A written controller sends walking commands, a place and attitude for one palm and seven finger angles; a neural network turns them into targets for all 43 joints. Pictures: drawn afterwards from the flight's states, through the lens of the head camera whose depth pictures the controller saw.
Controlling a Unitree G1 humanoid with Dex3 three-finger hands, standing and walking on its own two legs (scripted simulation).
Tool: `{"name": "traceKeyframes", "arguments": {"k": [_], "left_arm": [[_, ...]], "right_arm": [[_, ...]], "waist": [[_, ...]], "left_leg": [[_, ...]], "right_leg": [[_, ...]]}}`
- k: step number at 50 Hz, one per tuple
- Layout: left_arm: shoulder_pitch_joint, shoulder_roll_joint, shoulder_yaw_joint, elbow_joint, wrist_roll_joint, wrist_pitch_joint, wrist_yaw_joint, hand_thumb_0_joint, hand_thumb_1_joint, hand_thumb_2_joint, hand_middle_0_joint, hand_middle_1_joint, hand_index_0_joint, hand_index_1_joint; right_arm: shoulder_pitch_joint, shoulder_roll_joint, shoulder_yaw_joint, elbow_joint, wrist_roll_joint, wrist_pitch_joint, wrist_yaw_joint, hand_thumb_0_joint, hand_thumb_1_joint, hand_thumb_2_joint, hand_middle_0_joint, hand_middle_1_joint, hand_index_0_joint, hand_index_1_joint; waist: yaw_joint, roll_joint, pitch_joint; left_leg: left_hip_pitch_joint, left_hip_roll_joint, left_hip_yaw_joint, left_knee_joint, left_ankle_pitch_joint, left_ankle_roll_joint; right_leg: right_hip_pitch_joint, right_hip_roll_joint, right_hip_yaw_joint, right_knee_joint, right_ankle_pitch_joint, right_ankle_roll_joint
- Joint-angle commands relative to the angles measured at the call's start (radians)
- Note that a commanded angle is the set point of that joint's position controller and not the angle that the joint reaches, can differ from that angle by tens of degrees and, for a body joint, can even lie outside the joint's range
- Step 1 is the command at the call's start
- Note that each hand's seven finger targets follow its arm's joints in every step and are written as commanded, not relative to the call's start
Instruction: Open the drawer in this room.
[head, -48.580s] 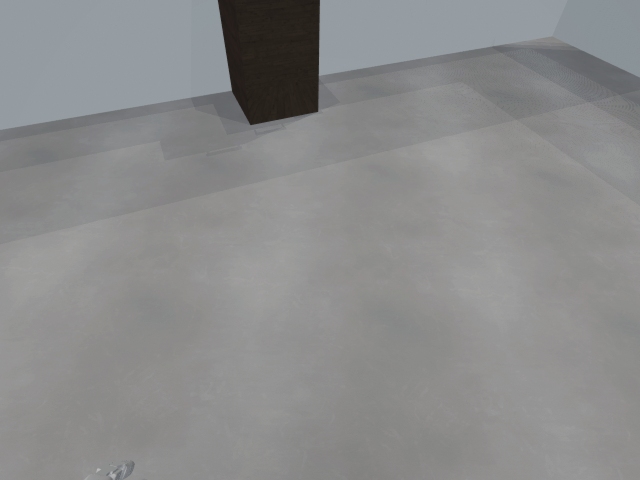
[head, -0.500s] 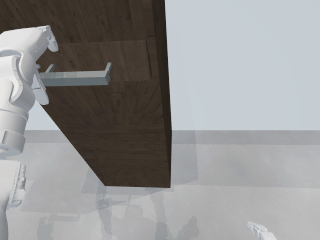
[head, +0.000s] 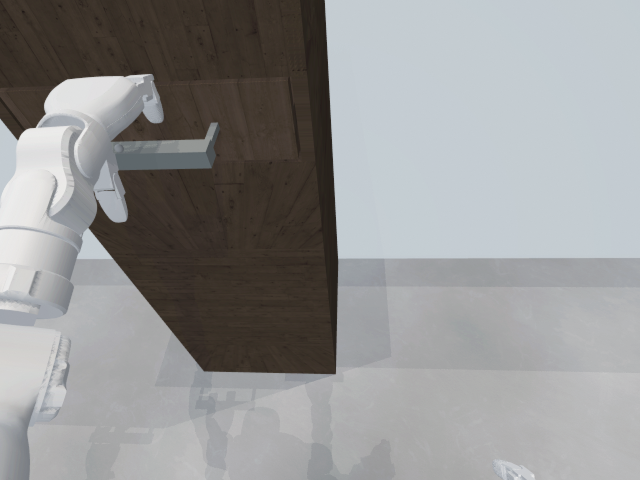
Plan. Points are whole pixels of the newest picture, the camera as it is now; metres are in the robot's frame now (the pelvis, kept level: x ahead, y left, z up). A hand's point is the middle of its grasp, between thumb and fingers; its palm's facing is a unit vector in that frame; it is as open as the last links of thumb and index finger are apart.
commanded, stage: lower the fingers behind the handle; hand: left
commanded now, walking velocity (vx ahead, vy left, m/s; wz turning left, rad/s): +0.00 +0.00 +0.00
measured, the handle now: (147, 143) +0.50 +0.25 +0.17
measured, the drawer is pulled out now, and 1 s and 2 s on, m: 0.00 0.00 0.00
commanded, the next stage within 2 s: close the thumb around the handle in 1.40 s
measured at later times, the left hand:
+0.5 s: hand (143, 178) +0.43 +0.23 +0.17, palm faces -0.05 -0.02 -1.00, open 13.8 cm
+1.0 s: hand (142, 188) +0.43 +0.24 +0.15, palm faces +0.00 -0.03 -1.00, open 13.8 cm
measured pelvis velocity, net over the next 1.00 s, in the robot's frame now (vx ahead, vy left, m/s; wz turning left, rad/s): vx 0.00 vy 0.00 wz -0.01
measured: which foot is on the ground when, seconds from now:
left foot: down 0.00-1.00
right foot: down 0.00-1.00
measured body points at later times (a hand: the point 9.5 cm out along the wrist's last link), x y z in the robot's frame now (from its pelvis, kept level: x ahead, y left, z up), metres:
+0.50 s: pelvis +0.00 +0.00 +0.00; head +0.03 -0.03 +0.45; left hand +0.43 +0.23 +0.22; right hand +0.15 -0.25 -0.13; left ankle -0.01 +0.10 -0.74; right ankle -0.02 -0.12 -0.74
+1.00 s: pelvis +0.00 +0.00 -0.01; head +0.04 -0.02 +0.44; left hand +0.43 +0.24 +0.20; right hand +0.11 -0.27 -0.13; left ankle -0.01 +0.10 -0.74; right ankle -0.02 -0.12 -0.74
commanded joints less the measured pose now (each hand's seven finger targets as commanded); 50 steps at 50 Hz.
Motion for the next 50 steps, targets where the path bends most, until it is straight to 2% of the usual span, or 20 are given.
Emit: {"name": "traceKeyframes", "arguments": {"k": [1,5,6,7,10,13,16,20,22,24,26,30,34,36,39,41,43,46,48,50], "left_arm": [[-0.42,0.303,0.178,-0.364,-0.077,-0.13,-0.003,0.0,-0.5,0.3,-0.3,-1.2,-0.3,-1.2],[-0.439,0.413,0.335,-0.345,-0.106,-0.22,0.087,0.0,-0.5,0.3,-0.3,-1.2,-0.3,-1.2],[-0.47,0.407,0.314,-0.354,-0.091,-0.226,0.116,0.0,-0.5,0.3,-0.3,-1.2,-0.3,-1.2],[-0.477,0.35,0.275,-0.369,-0.08,-0.225,0.143,0.0,-0.5,0.3,-0.3,-1.2,-0.3,-1.2],[-0.397,0.285,0.239,-0.331,-0.051,-0.171,0.199,0.0,-0.5,0.3,-0.3,-1.2,-0.3,-1.2],[-0.324,0.169,0.129,-0.254,-0.049,-0.084,0.19,0.0,-0.5,0.3,-0.3,-1.2,-0.3,-1.2],[-0.279,0.115,0.055,-0.207,-0.036,-0.014,0.149,0.0,-0.5,0.3,-0.3,-1.2,-0.3,-1.2],[-0.314,0.217,0.113,-0.252,-0.013,-0.025,0.117,0.0,-0.5,0.3,-0.3,-1.2,-0.3,-1.2],[-0.372,0.248,0.144,-0.302,-0.032,-0.076,0.115,0.0,-0.5,0.3,-0.3,-1.2,-0.3,-1.2],[-0.353,0.324,0.232,-0.321,-0.039,-0.126,0.134,0.0,-0.5,0.3,-0.3,-1.2,-0.3,-1.2],[-0.342,0.333,0.256,-0.292,-0.044,-0.152,0.149,0.0,-0.5,0.3,-0.3,-1.2,-0.3,-1.2],[-0.289,0.3,0.253,-0.244,-0.033,-0.163,0.194,0.0,-0.5,0.3,-0.3,-1.2,-0.3,-1.2],[-0.282,0.228,0.181,-0.208,-0.014,-0.133,0.212,0.0,-0.5,0.3,-0.3,-1.2,-0.3,-1.2],[-0.292,0.206,0.152,-0.258,-0.015,-0.131,0.206,0.0,-0.5,0.3,-0.3,-1.2,-0.3,-1.2],[-0.276,0.205,0.146,-0.27,-0.015,-0.123,0.201,0.0,-0.5,0.3,-0.3,-1.2,-0.3,-1.2],[-0.234,0.235,0.183,-0.265,-0.032,-0.125,0.196,0.0,-0.5,0.3,-0.3,-1.2,-0.3,-1.2],[-0.229,0.193,0.15,-0.261,-0.039,-0.128,0.196,0.0,-0.5,0.3,-0.3,-1.2,-0.3,-1.2],[-0.204,0.242,0.196,-0.228,-0.035,-0.136,0.202,0.0,-0.5,0.3,-0.3,-1.2,-0.3,-1.2],[-0.228,0.198,0.156,-0.23,-0.023,-0.141,0.212,0.0,-0.5,0.3,-0.3,-1.2,-0.3,-1.2],[-0.213,0.248,0.207,-0.23,-0.013,-0.148,0.23,0.0,-0.5,0.3,-0.3,-1.2,-0.3,-1.2]], "right_arm": [[-0.086,-0.137,-0.06,-0.159,-0.013,-0.054,-0.034,0.0,-0.9,-0.9,0.2,0.3,0.2,0.3],[-0.047,-0.126,-0.068,-0.115,-0.023,-0.072,-0.041,0.0,-0.9,-0.9,0.2,0.3,0.2,0.3],[-0.046,-0.128,-0.069,-0.112,-0.027,-0.076,-0.038,0.0,-0.9,-0.9,0.2,0.3,0.2,0.3],[-0.039,-0.115,-0.073,-0.109,-0.025,-0.083,-0.029,0.0,-0.9,-0.9,0.2,0.3,0.2,0.3],[-0.025,-0.126,-0.089,-0.095,-0.032,-0.082,0.0,0.0,-0.9,-0.9,0.2,0.3,0.2,0.3],[-0.04,-0.138,-0.089,-0.092,-0.02,-0.063,0.017,0.0,-0.9,-0.9,0.2,0.3,0.2,0.3],[-0.064,-0.15,-0.082,-0.107,-0.007,-0.045,0.009,0.0,-0.9,-0.9,0.2,0.3,0.2,0.3],[-0.081,-0.145,-0.069,-0.125,-0.005,-0.039,-0.016,0.0,-0.9,-0.9,0.2,0.3,0.2,0.3],[-0.084,-0.137,-0.066,-0.13,-0.008,-0.047,-0.027,0.0,-0.9,-0.9,0.2,0.3,0.2,0.3],[-0.074,-0.128,-0.068,-0.129,-0.018,-0.053,-0.037,0.0,-0.9,-0.9,0.2,0.3,0.2,0.3],[-0.066,-0.124,-0.066,-0.125,-0.023,-0.054,-0.04,0.0,-0.9,-0.9,0.2,0.3,0.2,0.3],[-0.065,-0.117,-0.067,-0.119,-0.025,-0.055,-0.032,0.0,-0.9,-0.9,0.2,0.3,0.2,0.3],[-0.052,-0.124,-0.076,-0.11,-0.023,-0.051,-0.023,0.0,-0.9,-0.9,0.2,0.3,0.2,0.3],[-0.047,-0.13,-0.083,-0.114,-0.023,-0.052,-0.022,0.0,-0.9,-0.9,0.2,0.3,0.2,0.3],[-0.038,-0.13,-0.088,-0.109,-0.023,-0.046,-0.023,0.0,-0.9,-0.9,0.2,0.3,0.2,0.3],[-0.039,-0.136,-0.088,-0.112,-0.024,-0.043,-0.026,0.0,-0.9,-0.9,0.2,0.3,0.2,0.3],[-0.041,-0.129,-0.086,-0.111,-0.02,-0.041,-0.029,0.0,-0.9,-0.9,0.2,0.3,0.2,0.3],[-0.043,-0.139,-0.084,-0.108,-0.019,-0.038,-0.032,0.0,-0.9,-0.9,0.2,0.3,0.2,0.3],[-0.041,-0.129,-0.082,-0.109,-0.018,-0.039,-0.031,0.0,-0.9,-0.9,0.2,0.3,0.2,0.3],[-0.034,-0.131,-0.087,-0.107,-0.023,-0.039,-0.03,0.0,-0.9,-0.9,0.2,0.3,0.2,0.3]], "waist": [[-0.001,-0.077,-0.364],[0.025,0.014,-0.337],[0.022,0.046,-0.354],[0.019,0.082,-0.366],[0.024,0.097,-0.409],[0.006,-0.015,-0.362],[-0.011,-0.096,-0.322],[-0.006,-0.121,-0.342],[-0.006,-0.1,-0.344],[0.016,-0.062,-0.384],[0.019,-0.037,-0.373],[0.027,-0.005,-0.319],[0.008,-0.031,-0.326],[-0.004,-0.039,-0.378],[-0.005,-0.035,-0.394],[0.003,-0.059,-0.399],[-0.003,-0.057,-0.358],[0.008,-0.071,-0.315],[0.002,-0.046,-0.304],[0.013,-0.03,-0.327]], "left_leg": [[0.228,-0.003,-0.037,0.018,0.388,0.029],[0.2,0.001,-0.043,0.019,0.403,0.013],[0.2,-0.001,-0.04,0.024,0.412,0.008],[0.219,0.003,-0.05,0.029,0.45,0.003],[0.258,0.021,-0.052,0.053,0.553,-0.012],[0.209,0.021,-0.038,0.049,0.468,-0.007],[0.173,0.01,-0.025,0.034,0.373,0.002],[0.16,0.0,-0.033,0.032,0.328,0.016],[0.167,-0.003,-0.036,0.031,0.316,0.019],[0.185,-0.002,-0.035,0.042,0.367,0.021],[0.178,0.001,-0.032,0.049,0.404,0.016],[0.149,0.01,-0.026,0.049,0.408,0.006],[0.149,0.014,-0.023,0.057,0.382,0.007],[0.175,0.012,-0.026,0.068,0.41,0.011],[0.187,0.009,-0.03,0.075,0.41,0.014],[0.174,0.007,-0.029,0.074,0.413,0.014],[0.16,0.007,-0.027,0.071,0.381,0.016],[0.122,0.006,-0.027,0.061,0.344,0.014],[0.125,0.008,-0.03,0.063,0.342,0.014],[0.129,0.011,-0.028,0.07,0.361,0.012]], "right_leg": [[0.157,0.019,0.021,-0.036,0.354,-0.024],[0.14,0.035,0.009,-0.031,0.32,-0.034],[0.141,0.034,0.009,-0.029,0.314,-0.036],[0.112,0.038,0.006,-0.022,0.313,-0.037],[0.075,0.04,0.003,-0.005,0.325,-0.039],[0.065,0.039,-0.002,-0.008,0.318,-0.033],[0.08,0.035,0.0,-0.023,0.309,-0.031],[0.115,0.03,0.012,-0.013,0.314,-0.026],[0.12,0.028,0.016,-0.015,0.309,-0.026],[0.148,0.029,0.021,-0.002,0.344,-0.028],[0.143,0.031,0.016,0.0,0.353,-0.03],[0.104,0.037,0.006,0.007,0.336,-0.031],[0.071,0.038,0.006,0.008,0.312,-0.029],[0.089,0.038,0.01,0.011,0.334,-0.03],[0.078,0.039,0.014,0.016,0.341,-0.028],[0.109,0.037,0.014,0.017,0.356,-0.028],[0.085,0.037,0.011,0.017,0.338,-0.026],[0.089,0.039,0.013,0.01,0.313,-0.03],[0.06,0.04,0.008,0.019,0.298,-0.032],[0.068,0.043,0.011,0.025,0.306,-0.033]]}}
